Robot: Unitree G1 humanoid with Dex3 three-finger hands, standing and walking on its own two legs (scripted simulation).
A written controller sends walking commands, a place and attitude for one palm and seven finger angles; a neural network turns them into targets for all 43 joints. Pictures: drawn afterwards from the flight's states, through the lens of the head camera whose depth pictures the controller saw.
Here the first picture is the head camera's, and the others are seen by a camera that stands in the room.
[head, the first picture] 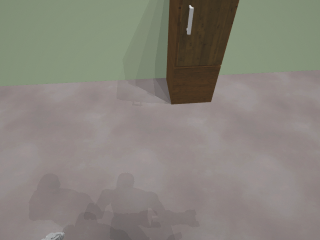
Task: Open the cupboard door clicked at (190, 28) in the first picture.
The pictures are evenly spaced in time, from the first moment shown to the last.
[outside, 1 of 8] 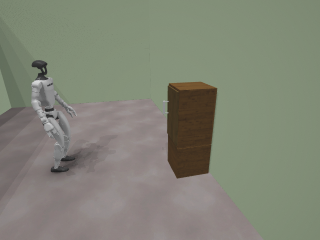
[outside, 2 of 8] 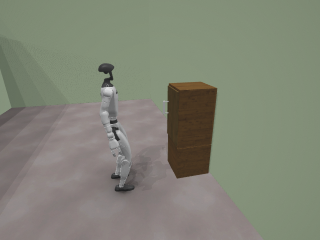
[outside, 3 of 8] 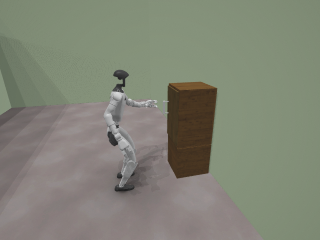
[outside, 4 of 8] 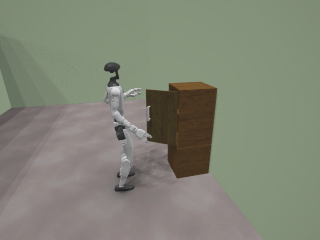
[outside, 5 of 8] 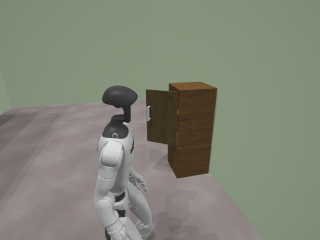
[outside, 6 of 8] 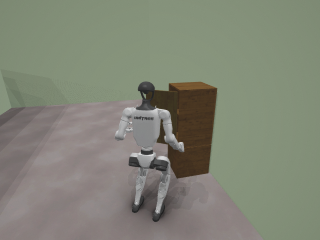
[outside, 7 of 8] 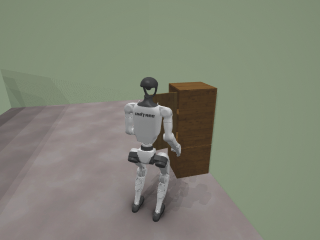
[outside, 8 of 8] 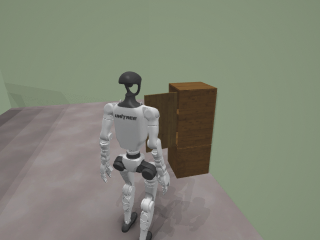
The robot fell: no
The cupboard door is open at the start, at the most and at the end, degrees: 0 100 100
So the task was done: yes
